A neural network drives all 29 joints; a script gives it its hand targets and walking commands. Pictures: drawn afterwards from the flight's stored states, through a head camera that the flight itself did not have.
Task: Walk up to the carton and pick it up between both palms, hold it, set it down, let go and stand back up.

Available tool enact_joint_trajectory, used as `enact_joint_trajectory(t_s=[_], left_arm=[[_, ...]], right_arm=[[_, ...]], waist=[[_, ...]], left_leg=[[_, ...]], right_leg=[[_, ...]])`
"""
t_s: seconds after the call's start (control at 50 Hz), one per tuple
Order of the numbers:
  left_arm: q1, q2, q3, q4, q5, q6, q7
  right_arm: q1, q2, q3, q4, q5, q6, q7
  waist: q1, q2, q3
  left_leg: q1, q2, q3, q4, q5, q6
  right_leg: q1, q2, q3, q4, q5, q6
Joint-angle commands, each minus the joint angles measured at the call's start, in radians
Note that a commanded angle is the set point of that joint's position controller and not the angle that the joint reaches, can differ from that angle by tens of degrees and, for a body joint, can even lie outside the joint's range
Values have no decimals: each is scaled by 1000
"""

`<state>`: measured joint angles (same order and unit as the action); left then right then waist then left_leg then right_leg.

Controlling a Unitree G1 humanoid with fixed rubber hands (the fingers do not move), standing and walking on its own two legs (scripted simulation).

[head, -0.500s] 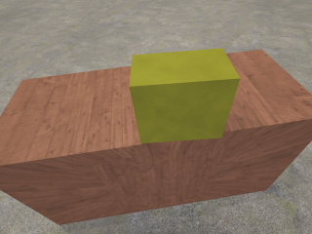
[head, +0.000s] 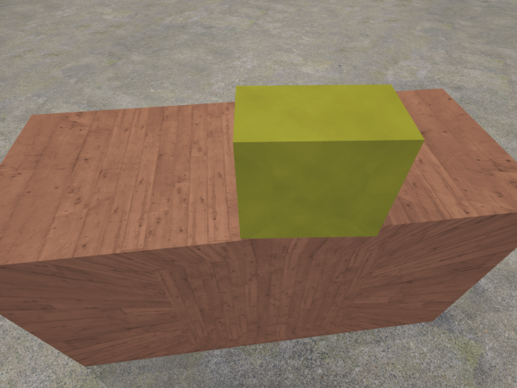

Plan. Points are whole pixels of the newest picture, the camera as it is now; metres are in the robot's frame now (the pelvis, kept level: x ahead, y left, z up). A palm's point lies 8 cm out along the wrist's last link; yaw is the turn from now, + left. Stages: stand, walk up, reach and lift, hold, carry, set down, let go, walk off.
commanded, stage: walk up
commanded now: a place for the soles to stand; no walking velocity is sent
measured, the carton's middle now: (311, 166) +0.51 -0.09 +0.06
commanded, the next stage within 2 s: none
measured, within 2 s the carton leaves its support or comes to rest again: neither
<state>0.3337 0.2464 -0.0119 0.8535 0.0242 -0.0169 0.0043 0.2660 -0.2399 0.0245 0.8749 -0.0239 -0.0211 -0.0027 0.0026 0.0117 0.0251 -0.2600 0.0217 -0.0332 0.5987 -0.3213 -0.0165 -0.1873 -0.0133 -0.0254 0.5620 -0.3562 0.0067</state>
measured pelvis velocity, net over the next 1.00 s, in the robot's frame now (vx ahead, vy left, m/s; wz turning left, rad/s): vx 0.06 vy -0.14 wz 0.06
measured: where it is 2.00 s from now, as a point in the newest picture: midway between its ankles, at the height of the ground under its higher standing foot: outside the picture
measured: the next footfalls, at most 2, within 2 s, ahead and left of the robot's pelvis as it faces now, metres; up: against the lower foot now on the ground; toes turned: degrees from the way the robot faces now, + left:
right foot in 0.82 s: +0.17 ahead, -0.25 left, +0.00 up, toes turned +3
left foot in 1.32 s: +0.13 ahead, +0.04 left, +0.00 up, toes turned +6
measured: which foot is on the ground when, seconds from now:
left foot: down 0.00-0.82, up 0.84-1.00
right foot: down 0.00-0.48, up 0.50-0.80, down 0.82-1.00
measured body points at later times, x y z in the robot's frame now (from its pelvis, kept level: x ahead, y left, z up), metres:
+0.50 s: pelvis +0.01 +0.00 -0.01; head +0.01 +0.00 +0.44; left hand +0.06 +0.26 -0.14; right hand +0.09 -0.26 -0.13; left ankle +0.00 +0.13 -0.73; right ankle -0.04 -0.13 -0.73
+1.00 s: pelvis +0.06 -0.14 -0.01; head +0.06 -0.17 +0.44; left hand +0.06 +0.12 -0.13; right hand +0.16 -0.40 -0.15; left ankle +0.07 -0.03 -0.68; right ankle +0.13 -0.26 -0.73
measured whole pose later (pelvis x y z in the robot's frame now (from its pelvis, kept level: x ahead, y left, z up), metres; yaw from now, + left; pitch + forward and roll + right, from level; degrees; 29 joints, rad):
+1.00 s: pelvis +0.06 -0.14 -0.01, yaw +4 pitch -5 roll +0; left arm 0.37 0.23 0.00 0.82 0.00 0.02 0.01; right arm 0.28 -0.30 0.00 0.82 -0.04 0.02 -0.03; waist 0.03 0.06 0.09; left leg -0.43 -0.01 0.00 1.04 -0.55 -0.02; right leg -0.32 -0.04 -0.07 0.65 -0.25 -0.02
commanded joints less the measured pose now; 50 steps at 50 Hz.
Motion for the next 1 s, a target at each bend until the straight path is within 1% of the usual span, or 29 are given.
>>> enact_joint_trajectory(t_s=[0.0,0.1,0.2,0.26,0.34,0.42,0.44,0.46,0.48,0.5,0.52,0.54,0.58,0.64,0.68,0.7,0.72,0.74,0.76,0.78,0.8,0.82,0.84,0.86,0.88,0.9,0.92,0.94,0.98], left_arm=[[34,99,20,-45,3,-2,3],[37,114,21,-43,2,1,5],[28,144,27,-39,-5,0,6],[11,148,28,-38,-5,4,6],[2,132,22,-38,-2,9,4],[7,119,16,-38,2,11,4],[-27,192,42,-74,35,20,-16],[-77,145,30,-101,46,29,-25],[-108,145,31,-118,61,41,-23],[-104,132,26,-131,54,44,-25],[-108,136,28,-144,51,39,-29],[-110,132,30,-155,43,32,-34],[-99,139,41,-166,32,27,-46],[-64,123,43,-182,27,37,-61],[-13,106,44,-172,20,42,-70],[46,103,48,-149,13,41,-71],[134,111,57,-109,5,39,-66],[230,139,76,-55,-1,37,-53],[299,171,90,-23,0,36,-37],[304,208,91,-37,11,35,-24],[162,218,69,-95,0,36,-8],[52,339,96,-116,-31,51,8],[-12,357,108,-129,-46,56,16],[-22,301,90,-118,-50,47,15],[-30,238,72,-113,-40,33,14],[-28,200,61,-106,-24,22,12],[-36,170,52,-100,-15,15,11],[-37,150,49,-95,-9,7,11],[14,136,52,-87,0,-8,24]], right_arm=[[34,-135,-30,-46,3,-2,-9],[16,-136,-27,-51,5,5,-7],[9,-117,-17,-58,1,4,-5],[18,-117,-16,-59,0,2,-7],[27,-136,-21,-58,3,2,-9],[29,-156,-27,-57,7,5,-10],[183,-208,-66,-58,-11,0,-22],[256,-271,-86,-28,-11,3,-33],[301,-275,-93,-6,-8,7,-45],[271,-285,-95,-9,-11,8,-56],[244,-276,-97,-28,-16,4,-63],[212,-260,-96,-38,-20,-4,-65],[141,-220,-89,-52,-19,-20,-61],[67,-214,-96,-72,-14,-33,-55],[4,-213,-99,-95,-24,-33,-48],[-43,-214,-96,-110,-31,-28,-42],[-89,-210,-88,-120,-40,-18,-35],[-77,-176,-75,-121,-53,-7,-29],[1,-121,-56,-107,-56,7,-22],[82,-48,-30,-108,-50,21,-12],[177,-20,-22,-112,-36,39,-16],[247,-89,-39,-110,-12,57,-26],[206,-135,-47,-121,-17,55,-28],[176,-161,-54,-113,-22,46,-29],[189,-160,-50,-77,-16,42,-31],[202,-160,-50,-52,-9,39,-31],[213,-154,-50,-41,-6,37,-28],[215,-151,-52,-35,-11,40,-23],[158,-157,-57,-45,-35,58,-13]], waist=[[-1,-4,-22],[6,16,30],[3,-16,8],[-2,-25,-5],[-2,-2,-1],[2,32,10],[-52,8,-2],[-87,118,55],[-110,116,122],[-96,121,150],[-96,109,169],[-86,124,163],[-53,146,98],[-13,201,43],[30,229,30],[62,227,22],[108,180,11],[141,81,-15],[154,-78,-49],[139,-282,-4],[40,-303,92],[-13,-320,118],[-18,-331,198],[-24,-286,242],[-36,-228,232],[-37,-211,187],[-44,-194,151],[-46,-174,127],[-17,-120,101]], left_leg=[[35,67,-87,-74,310,93],[-13,62,-95,-83,275,98],[-11,26,-49,-27,283,75],[3,22,-42,-17,283,69],[16,39,-71,-41,307,79],[8,67,-120,-85,290,101],[151,163,-291,-154,23,175],[241,301,-510,-279,-150,255],[243,399,-643,-348,-243,302],[224,440,-683,-364,-249,329],[221,424,-646,-360,-205,325],[217,392,-583,-350,-169,303],[193,315,-439,-338,-141,242],[69,239,-269,-323,-35,200],[-72,186,-167,-284,-65,156],[-176,146,-113,-237,-96,127],[-283,101,-69,-147,-149,97],[-334,45,-47,-10,-201,64],[-355,-21,1,198,-283,40],[-398,-95,14,411,-479,25],[-381,-92,-79,514,-446,6],[-337,-33,-49,576,-389,5],[-347,-16,-32,626,-337,2],[-364,3,-51,624,-265,1],[-319,40,-74,547,-219,-2],[-272,54,-76,452,-220,2],[-199,53,-66,413,-208,5],[-149,52,-58,421,-177,2],[-190,50,-53,459,-115,-3]], right_leg=[[-29,-43,53,-39,226,-63],[-38,-46,63,-42,191,-62],[-11,-78,96,-80,249,-81],[-7,-84,95,-84,258,-87],[-19,-60,62,-51,239,-74],[-29,-37,41,-24,175,-56],[-206,11,-11,178,-69,-18],[-429,45,-44,302,-301,17],[-546,-10,20,407,-383,35],[-591,-49,48,435,-350,37],[-620,-75,65,448,-312,38],[-619,-96,89,443,-264,41],[-527,-109,98,402,-183,52],[-332,-106,63,328,-37,52],[-151,-103,44,242,76,31],[-11,-85,13,181,146,17],[150,-53,-43,107,254,12],[256,-14,-75,78,262,18],[297,-16,-56,47,181,29],[179,-133,117,-94,-40,34],[-62,-296,454,-291,-371,20],[-198,-414,630,-487,-658,-85],[-271,-425,718,-578,-735,-144],[-272,-407,664,-551,-657,-156],[-265,-377,554,-469,-505,-146],[-244,-343,442,-403,-395,-140],[-261,-317,383,-377,-313,-137],[-264,-309,355,-353,-235,-145],[-176,-330,359,-313,-144,-181]])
